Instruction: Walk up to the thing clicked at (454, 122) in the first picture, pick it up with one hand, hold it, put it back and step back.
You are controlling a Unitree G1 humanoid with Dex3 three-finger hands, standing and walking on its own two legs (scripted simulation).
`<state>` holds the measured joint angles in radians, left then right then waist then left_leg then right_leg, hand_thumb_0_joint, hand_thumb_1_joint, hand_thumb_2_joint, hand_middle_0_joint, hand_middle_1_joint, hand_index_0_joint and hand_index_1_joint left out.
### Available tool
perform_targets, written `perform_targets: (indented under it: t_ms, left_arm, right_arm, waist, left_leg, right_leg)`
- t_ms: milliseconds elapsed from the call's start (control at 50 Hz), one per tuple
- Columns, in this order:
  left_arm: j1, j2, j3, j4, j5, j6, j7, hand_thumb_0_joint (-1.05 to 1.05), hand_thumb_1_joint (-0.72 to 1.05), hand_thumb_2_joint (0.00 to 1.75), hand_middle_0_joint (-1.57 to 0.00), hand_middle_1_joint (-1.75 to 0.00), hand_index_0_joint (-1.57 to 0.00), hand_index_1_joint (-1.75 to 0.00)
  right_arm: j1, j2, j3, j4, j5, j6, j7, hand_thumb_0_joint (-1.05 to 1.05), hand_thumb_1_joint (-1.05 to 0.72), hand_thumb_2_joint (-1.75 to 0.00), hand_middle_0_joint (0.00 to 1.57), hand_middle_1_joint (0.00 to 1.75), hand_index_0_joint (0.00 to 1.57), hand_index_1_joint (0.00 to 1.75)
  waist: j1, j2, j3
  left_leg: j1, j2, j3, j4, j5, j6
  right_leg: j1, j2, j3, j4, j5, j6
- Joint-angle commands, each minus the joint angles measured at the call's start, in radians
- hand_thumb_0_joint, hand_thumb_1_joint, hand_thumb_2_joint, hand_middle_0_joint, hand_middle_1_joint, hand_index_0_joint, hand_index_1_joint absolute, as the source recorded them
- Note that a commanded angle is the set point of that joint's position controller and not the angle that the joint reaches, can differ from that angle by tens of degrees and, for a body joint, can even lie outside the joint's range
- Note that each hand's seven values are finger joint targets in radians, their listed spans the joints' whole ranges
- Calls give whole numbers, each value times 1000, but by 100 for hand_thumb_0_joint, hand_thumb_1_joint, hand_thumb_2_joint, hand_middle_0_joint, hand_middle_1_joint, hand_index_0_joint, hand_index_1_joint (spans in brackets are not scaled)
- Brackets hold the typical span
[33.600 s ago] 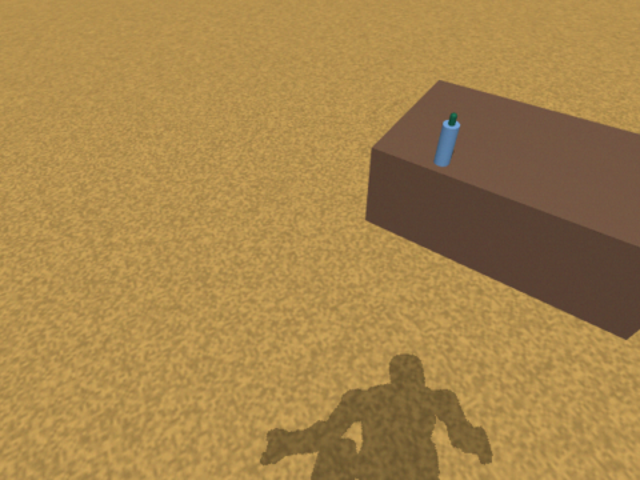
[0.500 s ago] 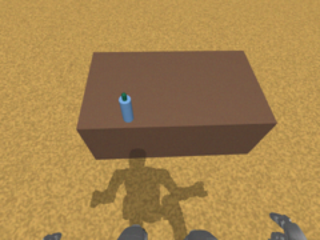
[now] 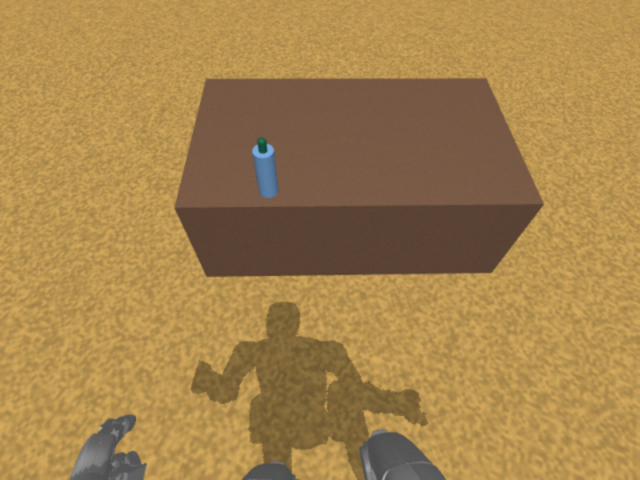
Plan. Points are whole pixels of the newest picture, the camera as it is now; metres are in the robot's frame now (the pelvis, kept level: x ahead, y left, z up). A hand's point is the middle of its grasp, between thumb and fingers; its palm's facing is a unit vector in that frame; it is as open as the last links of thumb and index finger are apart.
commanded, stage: step back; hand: left
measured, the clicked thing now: (265, 166) +0.86 +0.16 -0.27
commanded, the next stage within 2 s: stand in 1.50 s
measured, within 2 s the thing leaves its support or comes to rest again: neither
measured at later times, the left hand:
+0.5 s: hand out of the picture -0.08 +0.24 -0.14, palm faces -0.01 -0.91 -0.42, open 7.4 cm
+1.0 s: hand out of the picture -0.19 +0.24 -0.15, palm faces +0.04 -0.94 -0.34, open 7.4 cm
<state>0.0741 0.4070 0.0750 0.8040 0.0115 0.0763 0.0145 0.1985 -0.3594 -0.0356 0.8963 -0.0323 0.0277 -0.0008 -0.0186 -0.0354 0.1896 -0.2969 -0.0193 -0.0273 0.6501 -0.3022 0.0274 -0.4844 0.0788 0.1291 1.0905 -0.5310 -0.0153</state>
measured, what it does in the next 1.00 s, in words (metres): walks backwards: right foot, then left foot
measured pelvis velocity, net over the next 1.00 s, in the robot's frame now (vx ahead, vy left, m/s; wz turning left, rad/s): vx -0.22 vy -0.02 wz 0.02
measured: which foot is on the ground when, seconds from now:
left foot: down 0.00-0.26, up 0.28-0.54, down 0.56-1.00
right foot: up 0.00-0.22, down 0.24-1.00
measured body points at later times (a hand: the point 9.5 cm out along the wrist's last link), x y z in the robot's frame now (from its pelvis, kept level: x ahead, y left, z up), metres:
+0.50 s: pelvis -0.17 -0.03 +0.00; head -0.13 -0.04 +0.44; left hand -0.08 +0.29 -0.11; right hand -0.09 -0.35 -0.13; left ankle -0.18 +0.09 -0.69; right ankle -0.13 -0.15 -0.72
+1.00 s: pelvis -0.22 -0.02 +0.00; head -0.22 -0.02 +0.45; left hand -0.19 +0.29 -0.13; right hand -0.13 -0.33 -0.11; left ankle -0.21 +0.09 -0.72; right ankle -0.20 -0.16 -0.72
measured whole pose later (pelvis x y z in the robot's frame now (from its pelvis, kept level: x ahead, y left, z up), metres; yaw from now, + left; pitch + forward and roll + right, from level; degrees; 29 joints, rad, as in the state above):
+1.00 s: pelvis -0.22 -0.02 +0.00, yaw +1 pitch -3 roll -1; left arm 0.24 0.35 0.05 1.02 0.04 -0.01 -0.02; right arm 0.19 -0.38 -0.06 1.00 -0.03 -0.01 0.02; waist 0.04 0.01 0.05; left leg -0.26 -0.01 -0.03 0.61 -0.33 0.01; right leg -0.25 -0.02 -0.01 0.58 -0.29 0.01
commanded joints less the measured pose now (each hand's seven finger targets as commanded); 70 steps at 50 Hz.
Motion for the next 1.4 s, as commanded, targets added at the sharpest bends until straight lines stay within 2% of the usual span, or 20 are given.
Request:
perform_targets:
  t_ms: [0, 120, 180, 220, 240, 260, 320, 440, 500, 520, 560, 580, 640, 740, 820, 940, 1020, 1140, 1240, 1380]
  left_arm:
    - [109, 177, 62, -35, -1, -20, 11, 0, 90, 90, -20, -30, -20, -30]
    - [84, 152, 46, -45, 12, -36, -2, 0, 90, 90, -20, -30, -20, -30]
    - [213, 144, 49, 20, 15, -46, -7, 0, 90, 90, -20, -30, -20, -30]
    - [223, 261, 83, 15, 38, -54, -7, 0, 90, 90, -20, -30, -20, -30]
    - [137, 368, 105, -16, 36, -45, -7, 0, 90, 90, -20, -30, -20, -30]
    - [72, 358, 99, -46, 32, -54, -1, 0, 90, 90, -20, -30, -20, -30]
    - [-42, 226, 65, -64, 35, -60, 10, 0, 90, 90, -20, -30, -20, -30]
    - [112, 242, 73, -38, 40, -65, 13, 0, 90, 90, -20, -30, -20, -30]
    - [52, 242, 61, -35, 26, -55, 1, 0, 90, 90, -20, -30, -20, -30]
    - [87, 209, 42, -26, 26, -54, -1, 0, 90, 90, -20, -30, -20, -30]
    - [61, 165, 29, -14, 1, -54, -2, 0, 90, 90, -20, -30, -20, -30]
    - [9, 223, 52, 2, 17, -57, 0, 0, 90, 90, -20, -30, -20, -30]
    - [89, 173, 37, 60, -2, -63, -24, 0, 90, 90, -20, -30, -20, -30]
    - [134, 140, 37, 118, 16, -97, -24, 0, 90, 90, -20, -30, -20, -30]
    - [109, 272, 57, 120, 37, -125, -15, 0, 90, 90, -20, -30, -20, -30]
    - [24, 207, 28, 106, 26, -118, -18, 0, 90, 90, -20, -30, -20, -30]
    - [47, 178, 17, 132, 9, -101, -17, 0, 90, 90, -20, -30, -20, -30]
    - [105, 138, 13, 188, 2, -133, -6, 0, 90, 90, -20, -30, -20, -30]
    - [46, 231, 21, 174, 9, -131, -2, 0, 90, 90, -20, -30, -20, -30]
    - [-31, 170, 6, 176, 1, -122, -1, 0, 90, 90, -20, -30, -20, -30]
  right_arm:
    - [-95, -275, -75, -115, -5, -32, -34, 0, -90, -90, 20, 30, 20, 30]
    - [-18, -292, -84, -126, -6, -12, -29, 0, -90, -90, 20, 30, 20, 30]
    - [-77, -311, -82, -137, 8, 8, -24, 0, -90, -90, 20, 30, 20, 30]
    - [-76, -214, -53, -163, 17, 8, -20, 0, -90, -90, 20, 30, 20, 30]
    - [-124, -212, -64, -174, 19, 9, -39, 0, -90, -90, 20, 30, 20, 30]
    - [-121, -249, -81, -163, 19, 14, -43, 0, -90, -90, 20, 30, 20, 30]
    - [-14, -221, -63, -106, 27, 5, -37, 0, -90, -90, 20, 30, 20, 30]
    - [-51, -211, -59, -106, 2, -15, -24, 0, -90, -90, 20, 30, 20, 30]
    - [56, -203, -68, -28, 3, -31, -18, 0, -90, -90, 20, 30, 20, 30]
    - [70, -218, -79, -7, -1, -37, -19, 0, -90, -90, 20, 30, 20, 30]
    - [-27, -368, -93, -42, -14, -44, -13, 0, -90, -90, 20, 30, 20, 30]
    - [-60, -365, -95, -45, -14, -49, -8, 0, -90, -90, 20, 30, 20, 30]
    - [-124, -259, -60, -32, -14, -68, -15, 0, -90, -90, 20, 30, 20, 30]
    - [-96, -246, -67, -13, -11, -38, 2, 0, -90, -90, 20, 30, 20, 30]
    - [-83, -202, -64, -1, 0, -33, 6, 0, -90, -90, 20, 30, 20, 30]
    - [26, -180, -63, 58, 4, -60, 12, 0, -90, -90, 20, 30, 20, 30]
    - [-57, -284, -83, 37, -8, -79, 1, 0, -90, -90, 20, 30, 20, 30]
    - [-119, -204, -48, 50, 18, -72, -3, 0, -90, -90, 20, 30, 20, 30]
    - [-85, -176, -47, 74, 11, -62, -11, 0, -90, -90, 20, 30, 20, 30]
    - [-91, -207, -48, 112, 17, -74, -7, 0, -90, -90, 20, 30, 20, 30]
  waist:
    - [60, 158, -196]
    - [-4, 225, -273]
    - [53, 241, -326]
    - [53, -51, -246]
    - [99, -248, -192]
    - [74, -209, -122]
    - [-8, -91, -126]
    - [94, -156, -208]
    - [33, -134, -227]
    - [32, -65, -233]
    - [15, 239, -174]
    - [2, 166, -98]
    - [59, 138, -110]
    - [52, 174, -132]
    - [49, -75, -66]
    - [-5, -92, -155]
    - [10, 132, -100]
    - [66, 181, -237]
    - [31, -26, -226]
    - [29, 21, -239]
  left_leg:
    - [42, 268, -218, -216, 468, 204]
    - [226, 280, -214, -160, 493, 210]
    - [109, 232, -152, -102, 366, 135]
    - [-254, 35, -76, 96, -40, 9]
    - [-235, -71, -60, 342, -312, -32]
    - [-196, -28, -164, 495, -306, -40]
    - [-164, -84, -117, 547, -171, -37]
    - [-196, -13, -10, 168, -245, -44]
    - [66, -21, 57, -210, -100, -8]
    - [179, -4, -3, -292, -52, 11]
    - [26, 370, -537, -446, -458, 192]
    - [-165, 390, -557, -475, -538, 227]
    - [-77, 238, -262, -376, -284, 135]
    - [-83, 189, -163, -283, -314, 86]
    - [-121, 8, -53, 144, -247, -24]
    - [167, 19, -11, -143, -72, -7]
    - [51, 319, -457, -448, -360, 139]
    - [93, 172, -122, -192, 451, 34]
    - [-1, 53, -27, -88, 36, -12]
    - [114, 140, -102, -203, 428, 35]
  right_leg:
    - [37, 2, 36, 159, 14, 16]
    - [89, -54, -77, -293, 12, 35]
    - [309, -49, -149, -649, 230, -9]
    - [387, -272, 219, -707, 218, -90]
    - [124, -497, 413, -809, 214, -274]
    - [-15, -544, 454, -837, 211, -309]
    - [73, -320, 69, -660, 522, -190]
    - [390, -353, 134, -640, 323, -198]
    - [267, -328, 83, -582, 252, -151]
    - [179, -287, 37, -502, 229, -104]
    - [-25, -98, -128, -248, -58, 6]
    - [77, -120, -26, -146, -65, 5]
    - [129, -110, -44, -210, 100, -6]
    - [358, -55, -153, -665, 173, -14]
    - [152, -394, 388, -912, -390, -183]
    - [71, -265, 82, -755, -26, -106]
    - [48, -114, -90, -368, 51, -4]
    - [374, -119, -108, -688, 406, -9]
    - [387, -326, 109, -674, 450, -146]
    - [372, -175, -90, -587, 558, -33]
